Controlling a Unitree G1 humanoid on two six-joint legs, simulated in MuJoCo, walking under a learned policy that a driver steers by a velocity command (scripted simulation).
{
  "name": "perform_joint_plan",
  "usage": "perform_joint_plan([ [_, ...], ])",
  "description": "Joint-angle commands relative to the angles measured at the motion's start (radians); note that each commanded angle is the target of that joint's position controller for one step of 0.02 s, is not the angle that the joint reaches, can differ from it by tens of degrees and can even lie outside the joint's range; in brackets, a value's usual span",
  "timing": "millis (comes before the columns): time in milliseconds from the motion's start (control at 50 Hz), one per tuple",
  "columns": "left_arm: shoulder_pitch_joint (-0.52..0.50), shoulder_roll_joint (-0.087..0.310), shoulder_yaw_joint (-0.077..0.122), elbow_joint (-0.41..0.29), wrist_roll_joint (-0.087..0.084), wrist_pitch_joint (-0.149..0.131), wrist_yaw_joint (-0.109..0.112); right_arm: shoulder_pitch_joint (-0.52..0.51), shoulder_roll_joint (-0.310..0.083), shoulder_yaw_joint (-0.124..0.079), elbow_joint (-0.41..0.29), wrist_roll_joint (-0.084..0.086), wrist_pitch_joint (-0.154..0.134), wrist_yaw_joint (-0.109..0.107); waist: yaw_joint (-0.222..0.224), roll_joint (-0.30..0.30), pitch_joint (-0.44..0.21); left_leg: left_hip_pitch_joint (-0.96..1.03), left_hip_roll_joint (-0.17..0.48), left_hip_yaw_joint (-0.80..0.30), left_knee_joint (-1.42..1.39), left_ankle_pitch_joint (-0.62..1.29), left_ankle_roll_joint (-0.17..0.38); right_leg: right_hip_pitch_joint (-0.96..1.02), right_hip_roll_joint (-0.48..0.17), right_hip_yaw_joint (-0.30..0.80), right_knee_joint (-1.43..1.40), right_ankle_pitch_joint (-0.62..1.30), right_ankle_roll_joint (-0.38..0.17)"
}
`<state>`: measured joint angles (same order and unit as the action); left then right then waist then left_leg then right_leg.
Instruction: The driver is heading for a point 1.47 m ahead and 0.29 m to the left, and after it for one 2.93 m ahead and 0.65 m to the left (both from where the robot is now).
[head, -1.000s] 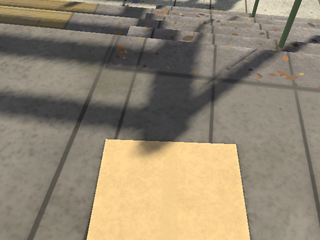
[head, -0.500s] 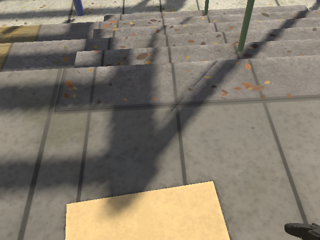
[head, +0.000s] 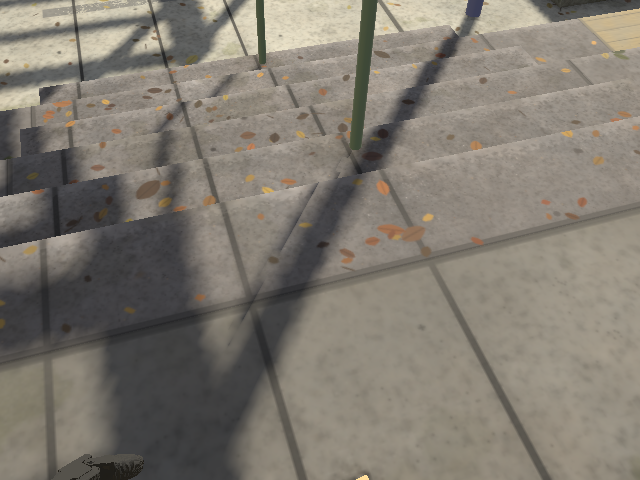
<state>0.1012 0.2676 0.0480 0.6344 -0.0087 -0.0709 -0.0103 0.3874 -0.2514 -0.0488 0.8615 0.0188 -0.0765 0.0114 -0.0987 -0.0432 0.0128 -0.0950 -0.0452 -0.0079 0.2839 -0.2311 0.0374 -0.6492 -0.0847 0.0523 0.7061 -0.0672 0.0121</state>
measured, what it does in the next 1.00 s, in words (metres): walks ahead, turning left: right foot, then left foot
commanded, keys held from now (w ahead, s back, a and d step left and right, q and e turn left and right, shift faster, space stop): w+q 0.68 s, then w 0.04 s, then w+e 0.28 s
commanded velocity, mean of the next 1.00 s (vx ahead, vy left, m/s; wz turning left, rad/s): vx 0.50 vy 0.00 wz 0.33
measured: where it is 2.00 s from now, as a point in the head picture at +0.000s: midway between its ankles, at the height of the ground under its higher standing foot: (201, 230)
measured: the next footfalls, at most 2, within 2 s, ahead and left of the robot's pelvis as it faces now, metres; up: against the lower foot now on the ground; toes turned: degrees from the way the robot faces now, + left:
right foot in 0.14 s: +0.25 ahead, -0.14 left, +0.00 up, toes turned +4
left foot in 0.64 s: +0.45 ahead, +0.19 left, -0.01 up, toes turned +23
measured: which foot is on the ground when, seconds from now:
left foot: down 0.00-0.14, up 0.16-0.62, down 0.64-1.00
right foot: up 0.00-0.12, down 0.14-0.64, up 0.66-1.00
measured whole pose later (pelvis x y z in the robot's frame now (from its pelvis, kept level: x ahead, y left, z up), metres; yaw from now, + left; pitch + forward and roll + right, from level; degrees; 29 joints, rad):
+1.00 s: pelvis +0.51 +0.13 -0.01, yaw +21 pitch +1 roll +1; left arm 0.15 0.29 0.04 0.78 0.07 -0.07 -0.05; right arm 0.32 -0.24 -0.05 0.79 -0.08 -0.10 0.04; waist -0.04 -0.04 0.03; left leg -0.04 -0.08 0.06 0.27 -0.17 0.11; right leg -0.72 -0.10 0.05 0.79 0.10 0.01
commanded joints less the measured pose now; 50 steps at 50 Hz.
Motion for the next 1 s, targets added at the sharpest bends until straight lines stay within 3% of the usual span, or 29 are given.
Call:
perform_joint_plan([
  [20,-0.12,0.044,0.007,-0.094,-0.009,-0.027,-0.014,-0.005,-0.185,-0.04,-0.055,0.011,-0.004,-0.007,0.009,0.122,0.015,-0.055,0.228,-0.177,-0.077,0.245,0.166,0.104,0.053,-0.035,-0.122,0.093,0.011],
  [80,-0.118,0.078,0.021,-0.102,-0.012,-0.041,-0.024,0.009,-0.198,-0.046,-0.048,0.014,0.012,-0.014,0.039,0.141,0.01,-0.007,0.258,-0.237,-0.005,0.231,0.138,0.184,0.068,-0.017,-0.21,0.031,-0.014],
  [100,-0.069,0.094,0.031,-0.089,-0.011,-0.045,-0.023,-0.002,-0.204,-0.048,-0.049,0.013,0.016,-0.016,0.076,0.141,-0.011,-0.014,0.25,-0.233,0.046,0.278,0.122,0.273,0.077,-0.029,-0.246,0.023,-0.032],
  [120,0.034,0.128,0.05,-0.062,-0.004,-0.046,-0.014,-0.003,-0.191,-0.044,-0.052,0.01,0.017,-0.017,0.129,0.133,-0.072,-0.046,0.206,-0.205,0.157,0.368,0.096,0.438,0.077,-0.035,-0.267,0.008,-0.06],
  [140,0.194,0.186,0.069,-0.042,0.016,-0.047,-0.002,-0.027,-0.144,-0.026,-0.077,-0.005,0.012,-0.014,0.209,0.086,-0.201,-0.183,0.15,-0.165,0.396,0.273,0.058,0.699,-0.052,0.071,-0.218,0.033,-0.12],
  [160,0.308,0.272,0.088,-0.026,0.028,-0.033,0.006,0.079,-0.045,0.003,-0.1,-0.014,-0.006,-0.013,0.2,-0.163,-0.367,-0.526,0.024,-0.053,0.757,-0.165,-0.012,1.071,-0.312,0.409,-0.215,0.007,-0.247],
  [180,0.346,0.225,0.079,-0.005,0.018,-0.023,0.002,0.083,-0.089,-0.002,-0.105,0.015,-0.018,-0.013,0.212,-0.254,-0.422,-0.676,0.028,-0.112,0.94,-0.363,-0.021,1.07,-0.367,0.66,-0.344,-0.221,-0.307],
  [200,0.298,0.161,0.06,-0.004,0.01,-0.022,0.004,0.0,-0.166,-0.028,-0.113,0.031,-0.014,-0.016,0.217,-0.138,-0.261,-0.742,0.078,-0.122,1.009,-0.285,-0.021,0.949,-0.321,0.543,-0.378,-0.301,-0.267],
  [240,0.171,0.091,0.033,0.0,0.012,-0.023,-0.001,-0.09,-0.155,-0.032,-0.133,0.012,0.003,-0.018,0.161,-0.058,-0.09,-0.696,0.139,-0.087,0.96,-0.144,-0.025,0.688,-0.235,0.314,-0.443,-0.191,-0.223],
  [300,0.086,0.073,0.036,0.021,0.017,-0.041,-0.004,-0.073,-0.097,-0.031,-0.137,0.011,0.038,-0.012,0.09,-0.08,-0.015,-0.583,0.178,-0.09,0.881,-0.059,-0.035,0.496,-0.188,0.136,-0.54,-0.05,-0.207],
  [360,0.093,0.109,0.052,0.051,0.02,-0.053,0.004,-0.125,-0.082,-0.029,-0.166,0.001,0.051,-0.009,0.082,-0.03,0.004,-0.614,0.185,-0.099,0.776,0.056,-0.049,0.492,-0.194,0.023,-0.57,0.072,-0.216],
  [440,0.113,0.151,0.065,0.083,0.015,-0.045,0.016,-0.232,-0.066,-0.018,-0.192,0.001,0.04,0.019,0.116,-0.005,0.022,-0.556,0.17,-0.05,0.542,0.268,-0.038,0.509,-0.166,-0.124,-0.573,0.113,-0.187],
  [560,0.182,0.207,0.089,0.13,-0.016,-0.016,0.019,-0.386,-0.09,-0.021,-0.268,0.003,0.045,0.047,0.161,0.003,0.076,-0.566,0.146,0.007,0.342,0.198,0.017,0.677,-0.213,-0.197,-0.507,0.122,-0.141],
  [600,0.179,0.24,0.099,0.136,-0.026,-0.002,0.021,-0.358,-0.12,-0.037,-0.28,-0.004,0.05,0.049,0.129,-0.02,0.039,-0.474,0.092,0.064,0.327,0.077,0.053,0.716,-0.216,-0.225,-0.388,0.399,-0.122],
  [620,0.172,0.251,0.101,0.136,-0.032,0.007,0.021,-0.275,-0.15,-0.055,-0.265,-0.004,0.054,0.047,0.077,-0.023,-0.016,-0.357,0.049,0.097,0.308,0.046,0.078,0.715,-0.2,-0.249,-0.251,0.549,-0.106],
  [640,0.166,0.234,0.093,0.133,-0.033,0.015,0.022,-0.115,-0.197,-0.085,-0.22,0.0,0.058,0.037,-0.006,0.0,-0.099,-0.134,-0.007,0.122,0.258,0.095,0.111,0.648,-0.16,-0.286,-0.039,0.597,-0.074],
  [660,0.198,0.183,0.075,0.102,-0.014,0.012,0.028,0.025,-0.289,-0.123,-0.179,0.002,0.064,0.017,-0.044,0.098,-0.189,0.214,0.089,-0.092,0.236,0.016,0.193,0.32,-0.089,-0.31,0.283,0.377,-0.01],
  [680,0.217,0.074,0.033,0.052,0.021,-0.013,0.025,0.012,-0.37,-0.131,-0.19,0.008,0.054,0.014,0.029,0.321,-0.256,0.416,0.302,-0.616,0.117,-0.111,0.332,-0.029,0.094,-0.188,0.586,-0.481,0.038],
  [700,0.138,0.132,0.037,0.039,-0.012,-0.043,0.012,0.026,-0.281,-0.098,-0.213,0.001,0.038,0.021,-0.024,0.236,-0.339,0.463,0.349,-0.731,0.024,-0.154,0.336,-0.118,0.081,0.009,0.67,-0.51,0.016],
  [720,0.097,0.158,0.04,0.033,-0.037,-0.058,0.004,-0.003,-0.231,-0.083,-0.202,-0.005,0.028,0.023,-0.022,0.187,-0.234,0.376,0.339,-0.602,0.012,-0.07,0.298,-0.158,0.038,0.005,0.65,-0.431,-0.005],
  [740,0.093,0.149,0.036,0.044,-0.025,-0.066,0.008,-0.061,-0.2,-0.074,-0.202,-0.002,0.024,0.019,0.015,0.12,-0.168,0.253,0.306,-0.484,0.024,0.013,0.262,-0.131,-0.01,-0.002,0.578,-0.352,-0.02],
  [760,0.089,0.151,0.04,0.057,-0.007,-0.065,0.012,-0.127,-0.162,-0.061,-0.211,-0.01,0.021,0.017,0.049,0.099,-0.118,0.127,0.282,-0.4,0.015,0.122,0.239,-0.072,-0.045,-0.001,0.507,-0.295,-0.021],
  [780,0.104,0.152,0.043,0.073,-0.004,-0.052,0.011,-0.17,-0.124,-0.047,-0.223,-0.024,0.017,0.014,0.076,0.098,-0.098,0.046,0.255,-0.343,-0.014,0.202,0.224,-0.008,-0.067,0.006,0.477,-0.256,-0.025],
  [800,0.137,0.146,0.044,0.082,-0.01,-0.041,0.007,-0.178,-0.129,-0.046,-0.221,-0.03,0.01,0.011,0.095,0.127,-0.1,0.001,0.266,-0.327,-0.036,0.259,0.24,0.026,-0.073,0.007,0.457,-0.233,-0.019],
  [860,0.112,0.113,0.035,0.09,-0.008,-0.013,0.007,-0.148,-0.147,-0.05,-0.18,-0.026,-0.014,0.004,0.097,0.087,-0.037,-0.054,0.255,-0.206,-0.099,0.345,0.232,-0.005,-0.081,0.003,0.347,-0.122,0.003],
  [940,0.023,0.079,0.019,0.08,-0.008,-0.02,-0.007,-0.141,-0.146,-0.045,-0.148,-0.028,-0.022,-0.011,0.064,0.088,0.02,-0.07,0.197,-0.034,-0.137,0.332,0.17,0.01,-0.046,-0.019,0.068,0.184,-0.005],
  [960,0.069,0.021,-0.03,0.103,0.139,-0.011,-0.059,0.01,-0.084,-0.011,-0.112,-0.148,-0.044,0.027,0.043,0.089,0.034,0.023,0.261,-0.06,-0.121,0.259,0.222,-0.081,-0.024,-0.009,0.086,0.246,-0.003],
  [980,0.063,0.029,-0.022,0.109,0.129,-0.007,-0.073,0.072,-0.09,-0.015,-0.078,-0.149,-0.049,0.046,0.025,0.083,0.068,0.122,0.311,-0.092,-0.111,0.266,0.242,-0.196,-0.03,0.05,0.075,0.255,-0.009],
  [1000,0.032,0.066,-0.015,0.1,0.106,-0.011,-0.07,0.073,-0.109,-0.014,-0.074,-0.142,-0.052,0.053,0.024,0.07,0.073,0.176,0.313,-0.081,-0.102,0.274,0.238,-0.245,-0.015,0.062,0.031,0.287,-0.014],
])
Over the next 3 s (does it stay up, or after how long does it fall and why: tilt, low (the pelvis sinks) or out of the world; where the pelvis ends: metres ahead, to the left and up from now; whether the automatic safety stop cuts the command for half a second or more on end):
stays up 1.44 0.21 -0.16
